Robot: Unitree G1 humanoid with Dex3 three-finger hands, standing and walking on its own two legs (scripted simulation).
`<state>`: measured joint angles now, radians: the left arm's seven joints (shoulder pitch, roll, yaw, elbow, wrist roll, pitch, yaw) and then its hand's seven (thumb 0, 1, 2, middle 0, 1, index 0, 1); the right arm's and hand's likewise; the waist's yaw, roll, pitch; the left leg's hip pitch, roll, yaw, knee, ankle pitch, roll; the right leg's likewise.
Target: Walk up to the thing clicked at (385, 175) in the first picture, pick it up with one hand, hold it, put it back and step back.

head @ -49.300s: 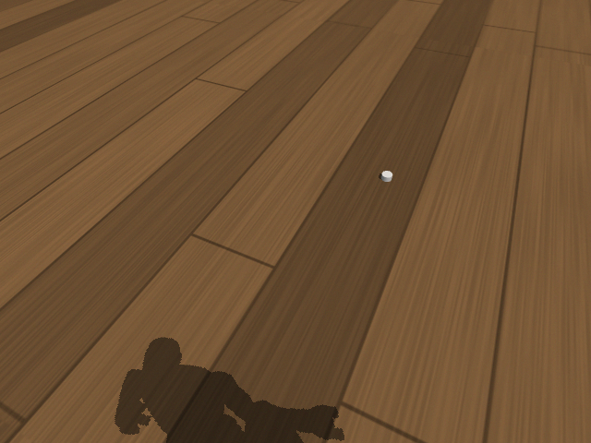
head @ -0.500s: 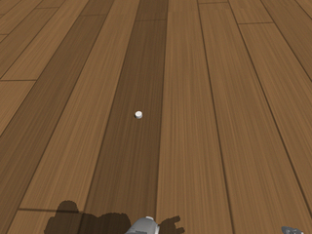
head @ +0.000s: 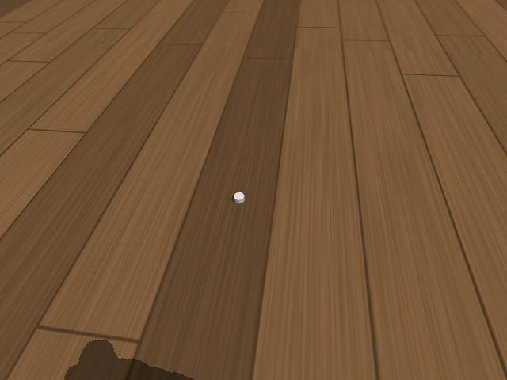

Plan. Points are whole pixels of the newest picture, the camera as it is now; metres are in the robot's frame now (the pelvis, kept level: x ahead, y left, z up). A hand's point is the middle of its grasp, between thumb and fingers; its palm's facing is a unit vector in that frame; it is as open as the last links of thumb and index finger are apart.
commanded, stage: step back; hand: left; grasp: from above
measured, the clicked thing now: (239, 197) +1.11 +0.19 -0.75
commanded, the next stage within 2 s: stand in 0.54 s
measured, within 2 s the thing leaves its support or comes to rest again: neither
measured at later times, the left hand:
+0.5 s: hand out of the picture +0.16 +0.29 -0.14, palm faces -0.02 -0.93 -0.36, open 7.4 cm
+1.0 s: hand out of the picture +0.14 +0.27 -0.14, palm faces -0.05 -0.94 -0.33, open 7.4 cm
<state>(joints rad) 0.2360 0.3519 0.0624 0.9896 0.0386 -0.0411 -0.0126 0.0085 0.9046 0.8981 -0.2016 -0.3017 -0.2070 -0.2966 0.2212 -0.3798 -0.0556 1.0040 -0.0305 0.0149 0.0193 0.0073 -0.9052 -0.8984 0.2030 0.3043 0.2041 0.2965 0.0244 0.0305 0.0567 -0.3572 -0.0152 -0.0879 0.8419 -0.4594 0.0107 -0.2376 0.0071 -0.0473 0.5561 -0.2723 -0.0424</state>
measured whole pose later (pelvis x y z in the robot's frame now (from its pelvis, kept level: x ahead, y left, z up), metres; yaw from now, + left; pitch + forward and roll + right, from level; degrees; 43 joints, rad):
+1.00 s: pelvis +0.04 +0.02 +0.02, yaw -1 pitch -3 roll +0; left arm 0.07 0.35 0.00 1.14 0.01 -0.02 -0.01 0.01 0.91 0.90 -0.20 -0.30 -0.21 -0.30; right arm 0.06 -0.35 -0.02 1.14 -0.01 -0.01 0.01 0.01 -0.91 -0.90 0.20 0.30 0.20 0.30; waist -0.01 0.00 0.07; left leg -0.11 0.02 0.01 0.32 -0.16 -0.01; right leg -0.07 -0.01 0.01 0.31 -0.19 0.01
